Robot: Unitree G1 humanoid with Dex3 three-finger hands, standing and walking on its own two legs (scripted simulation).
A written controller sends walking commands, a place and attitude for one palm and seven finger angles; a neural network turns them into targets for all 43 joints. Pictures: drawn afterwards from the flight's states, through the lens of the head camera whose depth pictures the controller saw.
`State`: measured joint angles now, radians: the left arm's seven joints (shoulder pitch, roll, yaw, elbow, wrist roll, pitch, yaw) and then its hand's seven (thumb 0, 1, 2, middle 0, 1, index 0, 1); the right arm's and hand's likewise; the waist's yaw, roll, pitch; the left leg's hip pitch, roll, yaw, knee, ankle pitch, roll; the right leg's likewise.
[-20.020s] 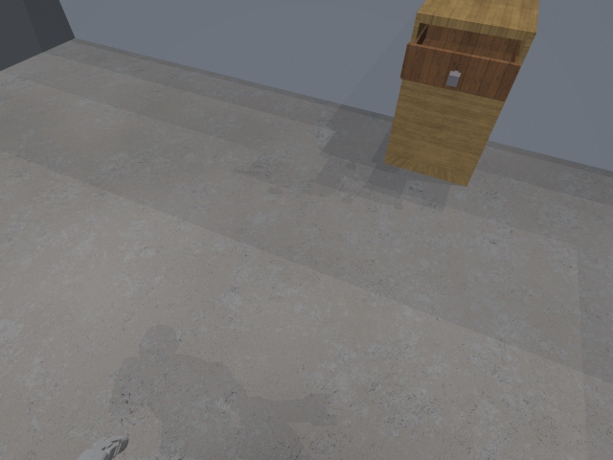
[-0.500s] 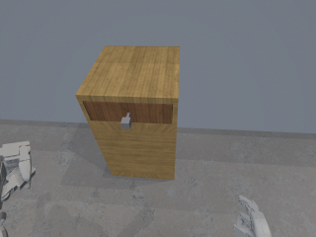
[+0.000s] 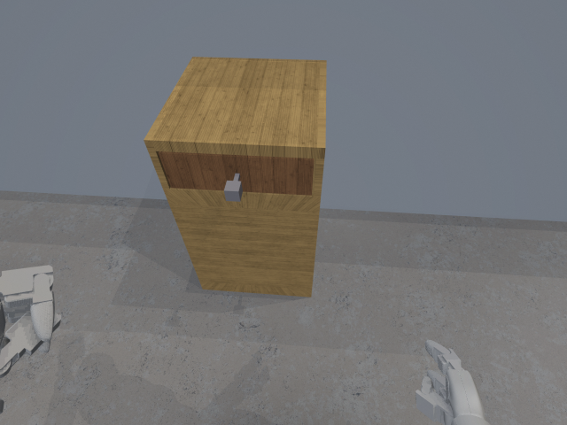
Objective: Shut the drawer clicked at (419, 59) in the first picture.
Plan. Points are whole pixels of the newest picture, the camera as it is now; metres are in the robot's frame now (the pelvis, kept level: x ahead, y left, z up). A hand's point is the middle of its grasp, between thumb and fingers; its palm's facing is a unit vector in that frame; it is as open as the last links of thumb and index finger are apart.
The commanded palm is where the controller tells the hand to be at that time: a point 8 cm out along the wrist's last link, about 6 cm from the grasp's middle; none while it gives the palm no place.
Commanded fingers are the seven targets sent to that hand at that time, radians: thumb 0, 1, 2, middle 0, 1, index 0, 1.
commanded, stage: step back with the hand held close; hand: left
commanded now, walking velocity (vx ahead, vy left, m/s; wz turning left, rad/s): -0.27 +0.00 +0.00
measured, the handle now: (235, 185) +0.67 +0.17 -0.13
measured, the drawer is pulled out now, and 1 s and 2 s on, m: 0.00 0.00 0.00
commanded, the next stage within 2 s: stop stepping back and stand still in 0.78 s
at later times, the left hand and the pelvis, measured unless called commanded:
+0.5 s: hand (31, 396) +0.12 +0.22 +0.16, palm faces +0.29 -0.81 -0.51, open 3.3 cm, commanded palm +0.05 +0.27 +0.18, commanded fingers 0.00 0.90 0.90 -1.40 -1.60 -1.40 -1.60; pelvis -0.08 -0.01 -0.01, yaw +1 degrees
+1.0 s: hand out of the picture +0.03 +0.23 +0.16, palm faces +0.20 -0.88 -0.44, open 3.3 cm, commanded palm -0.04 +0.29 +0.18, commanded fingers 0.00 0.90 0.90 -1.40 -1.60 -1.40 -1.60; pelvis -0.18 +0.02 +0.00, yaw -2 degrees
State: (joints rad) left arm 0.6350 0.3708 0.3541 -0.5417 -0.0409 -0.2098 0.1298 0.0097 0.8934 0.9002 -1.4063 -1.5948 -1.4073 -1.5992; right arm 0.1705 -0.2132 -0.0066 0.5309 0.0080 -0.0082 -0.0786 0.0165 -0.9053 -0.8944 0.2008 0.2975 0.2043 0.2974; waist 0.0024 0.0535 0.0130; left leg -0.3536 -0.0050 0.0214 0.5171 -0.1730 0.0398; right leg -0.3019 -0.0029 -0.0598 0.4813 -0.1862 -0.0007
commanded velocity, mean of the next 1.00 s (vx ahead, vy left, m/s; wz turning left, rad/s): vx -0.29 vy -0.01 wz -0.04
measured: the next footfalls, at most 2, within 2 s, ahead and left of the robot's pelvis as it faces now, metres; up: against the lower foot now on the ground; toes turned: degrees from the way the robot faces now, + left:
right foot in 0.36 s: -0.10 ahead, -0.11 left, +0.00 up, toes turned +5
left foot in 0.74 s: +0.00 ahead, +0.09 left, +0.00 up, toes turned +0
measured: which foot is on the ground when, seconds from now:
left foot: down 0.00-0.62, up 0.64-0.72, down 0.74-1.00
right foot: down 0.00-0.22, up 0.24-0.34, down 0.36-0.80, up 0.82-1.00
